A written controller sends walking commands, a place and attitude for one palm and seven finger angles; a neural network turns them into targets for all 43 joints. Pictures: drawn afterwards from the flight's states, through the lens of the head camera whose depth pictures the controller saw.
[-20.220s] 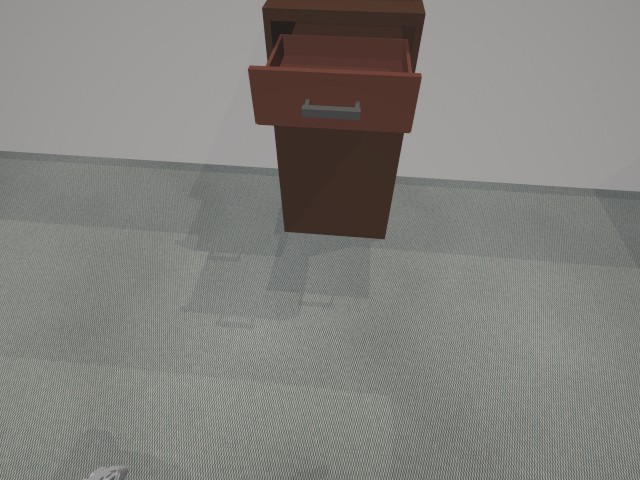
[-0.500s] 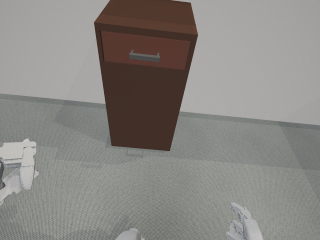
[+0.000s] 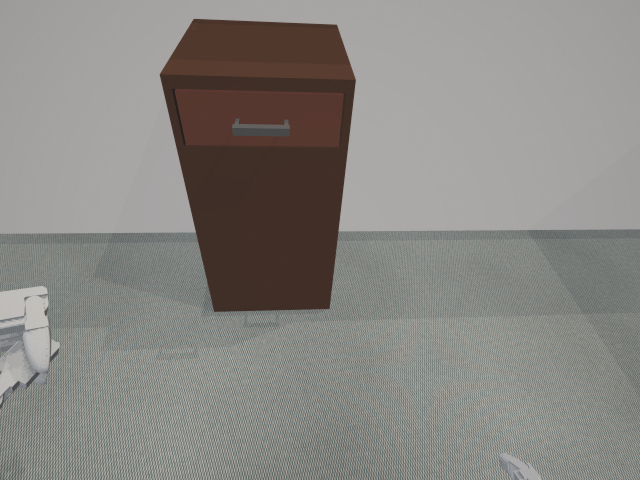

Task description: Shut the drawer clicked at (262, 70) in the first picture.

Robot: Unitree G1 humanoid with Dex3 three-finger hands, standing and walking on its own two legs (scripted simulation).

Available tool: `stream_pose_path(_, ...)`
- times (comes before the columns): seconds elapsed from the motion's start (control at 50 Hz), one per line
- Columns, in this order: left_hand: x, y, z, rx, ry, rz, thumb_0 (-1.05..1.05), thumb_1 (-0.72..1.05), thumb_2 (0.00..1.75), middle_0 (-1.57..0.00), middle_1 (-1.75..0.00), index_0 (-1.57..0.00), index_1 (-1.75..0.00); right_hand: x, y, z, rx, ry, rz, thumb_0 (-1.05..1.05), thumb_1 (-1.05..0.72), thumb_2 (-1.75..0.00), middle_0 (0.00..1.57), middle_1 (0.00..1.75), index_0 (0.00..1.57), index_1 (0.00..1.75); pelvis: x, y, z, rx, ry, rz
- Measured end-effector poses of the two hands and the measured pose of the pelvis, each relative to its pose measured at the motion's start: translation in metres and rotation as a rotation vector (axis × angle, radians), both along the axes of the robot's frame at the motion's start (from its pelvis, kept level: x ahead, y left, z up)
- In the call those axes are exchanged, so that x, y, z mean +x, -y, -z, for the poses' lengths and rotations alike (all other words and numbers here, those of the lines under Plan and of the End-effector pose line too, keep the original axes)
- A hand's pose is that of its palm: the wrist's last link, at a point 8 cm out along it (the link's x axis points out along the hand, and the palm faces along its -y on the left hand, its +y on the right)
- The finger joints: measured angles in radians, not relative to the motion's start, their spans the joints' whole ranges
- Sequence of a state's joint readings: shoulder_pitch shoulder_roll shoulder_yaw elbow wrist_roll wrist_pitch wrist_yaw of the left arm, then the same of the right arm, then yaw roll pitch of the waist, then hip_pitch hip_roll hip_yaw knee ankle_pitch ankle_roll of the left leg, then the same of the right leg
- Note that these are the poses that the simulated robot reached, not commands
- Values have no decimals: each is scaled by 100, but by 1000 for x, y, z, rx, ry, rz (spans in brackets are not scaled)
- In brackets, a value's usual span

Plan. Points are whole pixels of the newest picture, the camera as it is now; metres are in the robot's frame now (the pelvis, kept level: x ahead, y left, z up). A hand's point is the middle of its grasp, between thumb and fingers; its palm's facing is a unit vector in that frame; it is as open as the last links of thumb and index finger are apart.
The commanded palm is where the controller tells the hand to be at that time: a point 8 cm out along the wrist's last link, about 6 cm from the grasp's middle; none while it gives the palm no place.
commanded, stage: stop stepping back and stand still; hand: left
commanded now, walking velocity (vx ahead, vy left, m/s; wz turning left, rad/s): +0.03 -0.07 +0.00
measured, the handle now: (261, 126) +0.88 +0.18 +0.03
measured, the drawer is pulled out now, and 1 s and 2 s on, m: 0.00 0.00 0.00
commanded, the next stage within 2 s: let the arm hang, fingers relaxed in 0.54 s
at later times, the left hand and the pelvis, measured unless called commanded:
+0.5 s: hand (83, 323) +0.22 +0.24 +0.16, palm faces +0.35 -0.81 -0.47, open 3.3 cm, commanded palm +0.15 +0.28 +0.19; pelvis +0.03 +0.00 +0.01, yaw +1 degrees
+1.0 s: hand out of the picture +0.01 +0.20 -0.17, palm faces +0.09 -0.98 -0.20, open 3.3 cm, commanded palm none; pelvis -0.01 +0.01 +0.01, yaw +4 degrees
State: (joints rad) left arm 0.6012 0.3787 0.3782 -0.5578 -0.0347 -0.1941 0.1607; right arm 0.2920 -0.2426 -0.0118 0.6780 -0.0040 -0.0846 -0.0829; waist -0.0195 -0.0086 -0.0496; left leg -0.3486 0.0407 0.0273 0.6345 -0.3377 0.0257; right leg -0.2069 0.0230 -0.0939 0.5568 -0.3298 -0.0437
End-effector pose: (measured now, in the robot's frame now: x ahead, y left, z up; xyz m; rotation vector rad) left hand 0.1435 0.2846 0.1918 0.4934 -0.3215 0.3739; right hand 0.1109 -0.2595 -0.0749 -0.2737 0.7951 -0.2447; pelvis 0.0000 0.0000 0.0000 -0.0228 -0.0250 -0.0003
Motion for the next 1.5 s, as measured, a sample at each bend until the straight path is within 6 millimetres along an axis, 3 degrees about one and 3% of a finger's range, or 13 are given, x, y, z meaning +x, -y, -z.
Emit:
stream_pose_path(0.1, 9, 2, 10, -19, -15, 10, 1, 89, 90, -140, -160, -141, -160, 13, -9, 1, 12, 45, -3, 1, -91, -90, 20, 29, 20, 30, 3, -4, 3, 29, 13, -7)
stream_pose_path(0.3, 14, 11, -3, 58, -93, 14, 1, 89, 90, -140, -160, -141, -160, 52, -41, 6, 133, 36, -102, 1, -90, -90, 21, 29, 20, 30, 20, 3, -4, 8, -29, -20)
stream_pose_path(0.5, 37, 4, 10, 17, -151, 9, 2, 89, 90, -140, -160, -141, -160, 89, -42, -9, 110, 88, -109, 1, -91, -90, 21, 29, 20, 30, 27, -2, -8, 23, -25, -14)
stream_pose_path(0.64, 29, 5, 2, 40, -144, 49, 2, 89, 90, -140, -160, -141, -160, 88, -36, -21, 84, 118, -91, 1, -91, -90, 21, 29, 20, 30, 22, -4, -9, 13, -32, -12)
stream_pose_path(0.68, 33, -3, 27, 42, -235, 57, 1, 89, 90, -140, -160, -141, -160, 86, -33, -12, 96, 103, -131, 1, -91, -90, 21, 29, 20, 30, 18, -8, -7, 9, -45, -24)
stream_pose_path(0.74, 38, -22, 115, -88, -567, -18, 0, 90, 90, -137, -157, -139, -158, 75, -24, 11, 96, 9, -157, 1, -90, -90, 21, 29, 20, 30, 10, -14, -1, 7, -48, -39)
stream_pose_path(0.82, 0, -18, 234, -300, -1024, -113, 1, 90, 90, -129, -149, -130, -149, 41, -17, 29, 81, -124, -129, 1, -91, -90, 21, 29, 20, 30, 3, -16, 2, 12, -30, -48)
stream_pose_path(0.88, -48, 6, 292, -420, -1292, -123, 1, 91, 90, -119, -140, -121, -140, 5, -14, 34, 64, -240, -96, 1, -91, -90, 21, 29, 20, 30, -1, -15, 0, 14, -13, -49)
stream_pose_path(0.94, -100, 34, 322, -524, -1487, -124, 1, 91, 90, -109, -129, -110, -129, -35, -13, 37, 55, -376, -63, 1, -91, -90, 20, 29, 20, 30, -5, -14, -4, 10, -9, -53)
stream_pose_path(1.06, -175, 27, 328, -609, -1639, -288, 1, 91, 89, -87, -105, -87, -109, -100, -22, 45, 76, -605, -14, 1, -91, -90, 20, 29, 20, 30, -8, -11, -10, 2, -9, -66)
stream_pose_path(1.2, -217, 19, 316, -582, -1757, -366, 1, 91, 90, -60, -75, -60, -77, -130, -41, 56, 148, -673, 27, 1, -91, -90, 20, 29, 20, 30, -9, -13, -12, 3, 2, -59)
stream_pose_path(1.3, -212, 20, 314, -571, -1746, -365, 1, 91, 90, -41, -54, -42, -55, -129, -51, 62, 184, -658, 32, 0, -91, -90, 20, 29, 20, 30, -9, -14, -12, 8, 7, -51)
stream_pose_path(1.5, -159, 38, 319, -577, -1626, -269, 0, 91, 90, -23, -33, -23, -34, -108, -53, 64, 197, -590, 28, 0, -91, -90, 20, 29, 20, 30, -6, -12, -13, 17, 9, -45)
